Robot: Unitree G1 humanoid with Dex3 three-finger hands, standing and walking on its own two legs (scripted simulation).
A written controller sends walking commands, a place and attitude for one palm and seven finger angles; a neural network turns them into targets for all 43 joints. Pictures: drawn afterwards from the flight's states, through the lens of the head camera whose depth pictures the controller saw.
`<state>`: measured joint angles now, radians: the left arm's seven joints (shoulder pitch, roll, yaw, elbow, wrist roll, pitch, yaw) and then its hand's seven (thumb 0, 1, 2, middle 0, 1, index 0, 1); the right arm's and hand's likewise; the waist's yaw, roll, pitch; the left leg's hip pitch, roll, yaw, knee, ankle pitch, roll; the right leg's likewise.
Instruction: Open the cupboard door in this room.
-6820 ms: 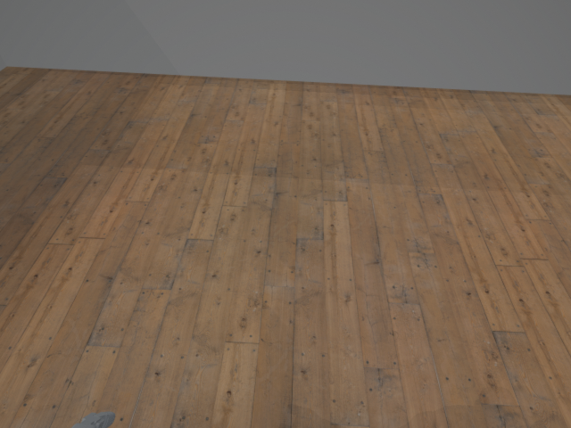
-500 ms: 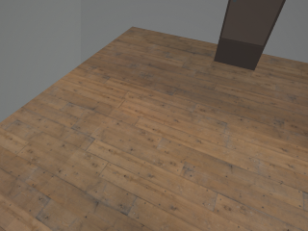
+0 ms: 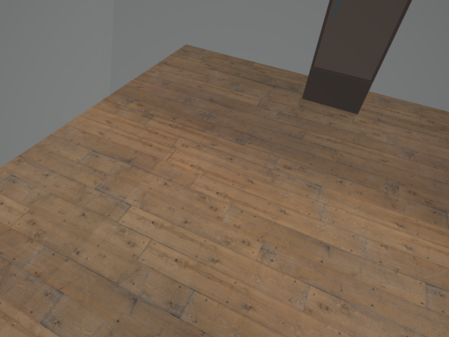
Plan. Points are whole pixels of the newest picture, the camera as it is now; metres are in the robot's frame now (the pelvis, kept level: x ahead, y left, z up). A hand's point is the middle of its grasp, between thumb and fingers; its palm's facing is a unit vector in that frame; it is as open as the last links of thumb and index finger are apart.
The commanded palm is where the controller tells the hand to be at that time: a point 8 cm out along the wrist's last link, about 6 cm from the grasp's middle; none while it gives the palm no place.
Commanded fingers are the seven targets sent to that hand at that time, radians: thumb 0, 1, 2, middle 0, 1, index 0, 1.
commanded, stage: turn or walk to find it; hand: left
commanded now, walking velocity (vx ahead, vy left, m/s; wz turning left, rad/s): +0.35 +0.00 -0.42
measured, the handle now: (337, 6) +2.03 -0.59 -0.05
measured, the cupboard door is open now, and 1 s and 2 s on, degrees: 0 0 0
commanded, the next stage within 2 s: stand and wait in 0.60 s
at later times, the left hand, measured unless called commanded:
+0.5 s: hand out of the picture +0.04 +0.12 -0.17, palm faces -0.02 -0.98 -0.19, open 7.4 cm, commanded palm none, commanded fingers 0.00 0.90 0.90 -0.20 -0.30 -0.20 -0.30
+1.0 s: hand (166, 288) +0.26 +0.16 -0.19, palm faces -0.06 -0.98 -0.17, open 7.4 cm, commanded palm none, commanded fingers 0.00 0.90 0.90 -0.20 -0.30 -0.20 -0.30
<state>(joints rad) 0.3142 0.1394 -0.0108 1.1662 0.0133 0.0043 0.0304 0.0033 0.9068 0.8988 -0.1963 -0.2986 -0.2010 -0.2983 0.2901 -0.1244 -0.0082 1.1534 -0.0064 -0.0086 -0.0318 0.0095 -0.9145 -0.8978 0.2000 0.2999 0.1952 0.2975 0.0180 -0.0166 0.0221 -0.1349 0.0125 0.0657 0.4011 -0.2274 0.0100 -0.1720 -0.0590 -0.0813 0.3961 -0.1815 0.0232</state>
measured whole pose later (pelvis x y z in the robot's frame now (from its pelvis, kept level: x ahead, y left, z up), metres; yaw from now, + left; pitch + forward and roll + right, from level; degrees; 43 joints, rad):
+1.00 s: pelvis +0.23 -0.01 -0.01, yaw -6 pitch -1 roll +0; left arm 0.24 0.14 0.02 1.09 0.02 0.00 0.04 0.00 0.91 0.90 -0.20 -0.30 -0.20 -0.30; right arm 0.12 -0.15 -0.04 1.04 -0.01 -0.03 -0.03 -0.03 -0.95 -0.90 0.20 0.30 0.20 0.30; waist 0.01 -0.02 0.07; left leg -0.33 -0.01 0.14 0.51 -0.18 0.09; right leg -0.33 -0.08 -0.05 0.92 -0.51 0.03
